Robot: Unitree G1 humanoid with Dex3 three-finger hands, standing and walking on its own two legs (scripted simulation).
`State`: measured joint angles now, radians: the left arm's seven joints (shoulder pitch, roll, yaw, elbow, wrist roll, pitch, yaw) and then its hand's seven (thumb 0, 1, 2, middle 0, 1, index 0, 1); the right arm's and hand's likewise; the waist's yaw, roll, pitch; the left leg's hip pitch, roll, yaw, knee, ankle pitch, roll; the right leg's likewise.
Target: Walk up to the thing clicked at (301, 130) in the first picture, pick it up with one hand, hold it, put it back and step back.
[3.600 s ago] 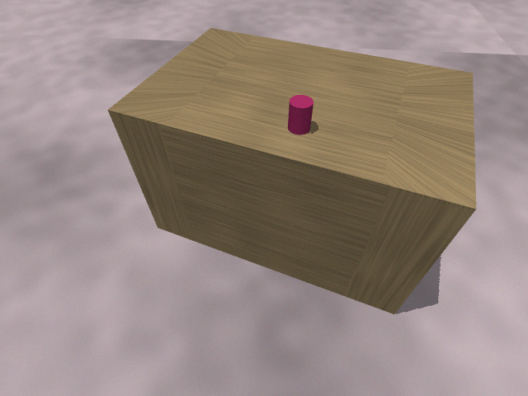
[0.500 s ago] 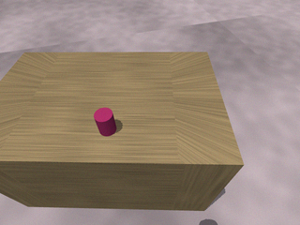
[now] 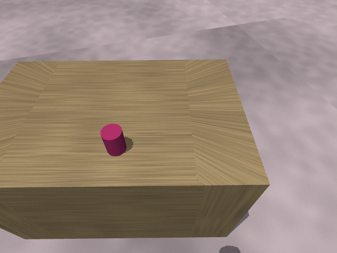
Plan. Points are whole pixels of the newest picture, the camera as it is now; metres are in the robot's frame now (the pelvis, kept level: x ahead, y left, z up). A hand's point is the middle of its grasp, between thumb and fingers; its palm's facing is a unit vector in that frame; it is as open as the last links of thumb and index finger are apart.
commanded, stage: stand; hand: left
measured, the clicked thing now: (114, 140) +0.47 +0.21 -0.08
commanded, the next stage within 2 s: none
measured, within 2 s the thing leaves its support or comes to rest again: neither
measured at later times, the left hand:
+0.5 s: hand out of the picture +0.08 +0.26 -0.15, palm faces -0.01 -0.94 -0.34, open 7.4 cm
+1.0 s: hand out of the picture +0.09 +0.26 -0.15, palm faces +0.00 -0.94 -0.35, open 7.4 cm
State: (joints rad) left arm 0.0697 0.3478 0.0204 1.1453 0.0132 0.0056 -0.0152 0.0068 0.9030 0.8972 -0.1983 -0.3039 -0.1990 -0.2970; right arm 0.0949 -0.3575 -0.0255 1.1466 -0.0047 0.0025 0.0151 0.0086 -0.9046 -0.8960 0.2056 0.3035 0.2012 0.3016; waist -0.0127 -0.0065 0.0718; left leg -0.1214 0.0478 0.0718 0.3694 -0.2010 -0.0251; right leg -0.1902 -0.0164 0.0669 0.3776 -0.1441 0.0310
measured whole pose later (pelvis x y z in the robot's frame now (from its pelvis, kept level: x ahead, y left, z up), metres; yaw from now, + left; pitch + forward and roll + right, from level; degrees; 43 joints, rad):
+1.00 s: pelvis +0.02 +0.00 +0.00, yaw +2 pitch -3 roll +0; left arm 0.11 0.36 0.00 1.12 0.01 -0.01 -0.01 0.01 0.90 0.90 -0.20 -0.30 -0.20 -0.30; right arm 0.10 -0.35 -0.02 1.13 -0.01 0.00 0.01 0.01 -0.90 -0.90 0.21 0.30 0.20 0.30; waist -0.01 0.00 0.05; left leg -0.07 0.04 0.04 0.32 -0.20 -0.03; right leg -0.13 -0.03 0.03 0.33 -0.16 0.03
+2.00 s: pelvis +0.02 +0.00 +0.00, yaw +2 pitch -2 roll +0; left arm 0.12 0.36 0.00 1.12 0.01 -0.01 -0.01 0.01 0.90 0.90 -0.20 -0.30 -0.20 -0.30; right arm 0.12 -0.35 -0.01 1.13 -0.01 0.00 0.01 0.01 -0.90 -0.90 0.21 0.30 0.20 0.30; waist -0.01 0.00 0.05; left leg -0.08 0.04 0.03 0.32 -0.20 -0.03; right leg -0.13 -0.03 0.02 0.34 -0.16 0.03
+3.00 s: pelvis +0.03 +0.00 +0.00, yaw +4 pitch -2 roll +0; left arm 0.32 0.28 0.18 0.35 -0.04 -0.07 0.07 -0.01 -0.51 0.05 -0.05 -0.06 -0.05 -0.05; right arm 0.27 -0.24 -0.10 0.54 0.03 -0.09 -0.06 0.00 0.44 -0.06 0.06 0.06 0.06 0.05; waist 0.02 0.01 0.01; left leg -0.12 0.03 0.00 0.40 -0.25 -0.03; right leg -0.15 -0.04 -0.01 0.40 -0.22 0.03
